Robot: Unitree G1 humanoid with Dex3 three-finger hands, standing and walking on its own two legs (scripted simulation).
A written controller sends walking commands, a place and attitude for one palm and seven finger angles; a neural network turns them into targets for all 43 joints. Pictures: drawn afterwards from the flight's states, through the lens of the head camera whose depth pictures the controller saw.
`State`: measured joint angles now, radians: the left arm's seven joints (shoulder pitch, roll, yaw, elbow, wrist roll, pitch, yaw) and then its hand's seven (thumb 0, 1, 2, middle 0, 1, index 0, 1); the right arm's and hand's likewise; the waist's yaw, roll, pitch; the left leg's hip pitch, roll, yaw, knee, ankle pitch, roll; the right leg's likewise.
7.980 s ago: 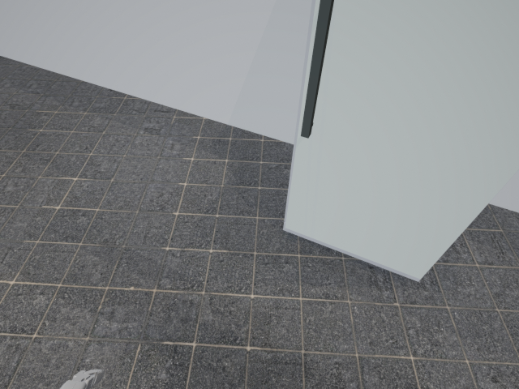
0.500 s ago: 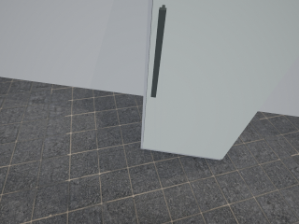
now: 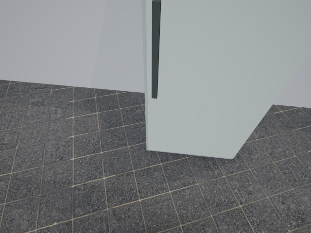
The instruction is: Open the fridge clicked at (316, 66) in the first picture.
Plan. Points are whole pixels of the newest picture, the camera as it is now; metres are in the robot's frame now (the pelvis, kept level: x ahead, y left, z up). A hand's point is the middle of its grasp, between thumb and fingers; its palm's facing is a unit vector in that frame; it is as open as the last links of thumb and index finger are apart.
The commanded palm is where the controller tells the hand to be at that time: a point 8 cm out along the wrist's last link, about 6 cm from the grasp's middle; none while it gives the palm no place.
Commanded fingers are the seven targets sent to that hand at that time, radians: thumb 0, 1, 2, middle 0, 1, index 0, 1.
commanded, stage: look again from close up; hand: left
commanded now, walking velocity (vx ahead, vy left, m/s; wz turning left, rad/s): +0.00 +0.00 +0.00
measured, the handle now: (156, 55) +0.69 +0.05 +0.08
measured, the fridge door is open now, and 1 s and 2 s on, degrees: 0 0 0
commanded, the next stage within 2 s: shuffle to correct the standing spot in 0.62 s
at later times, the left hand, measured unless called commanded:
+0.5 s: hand out of the picture +0.05 +0.18 -0.17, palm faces +0.04 -0.97 -0.23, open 7.3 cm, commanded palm none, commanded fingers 0.00 0.90 0.90 -0.20 -0.30 -0.20 -0.30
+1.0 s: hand out of the picture +0.03 +0.15 -0.18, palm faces +0.05 -0.98 -0.19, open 7.3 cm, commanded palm none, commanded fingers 0.00 0.90 0.90 -0.20 -0.30 -0.20 -0.30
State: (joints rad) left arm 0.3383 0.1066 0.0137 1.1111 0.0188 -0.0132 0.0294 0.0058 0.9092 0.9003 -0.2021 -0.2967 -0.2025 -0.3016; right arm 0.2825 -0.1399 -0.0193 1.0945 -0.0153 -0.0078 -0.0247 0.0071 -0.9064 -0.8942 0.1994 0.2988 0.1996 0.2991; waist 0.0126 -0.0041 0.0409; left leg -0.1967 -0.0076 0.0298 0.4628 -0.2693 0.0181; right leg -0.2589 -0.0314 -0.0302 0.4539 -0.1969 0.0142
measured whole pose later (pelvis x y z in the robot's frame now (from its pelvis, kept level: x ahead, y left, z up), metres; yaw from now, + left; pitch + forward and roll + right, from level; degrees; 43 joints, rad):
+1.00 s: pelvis +0.06 -0.03 -0.01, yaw +0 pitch +1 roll +0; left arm 0.34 0.17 0.03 1.11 0.03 -0.01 0.00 0.01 0.91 0.90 -0.20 -0.30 -0.20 -0.30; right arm 0.33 -0.15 -0.01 1.12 -0.03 -0.01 -0.02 0.00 -0.90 -0.89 0.20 0.30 0.20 0.30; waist 0.01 -0.01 -0.01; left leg -0.11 0.02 0.02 0.46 -0.36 -0.02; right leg -0.21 0.00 -0.04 0.53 -0.33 -0.02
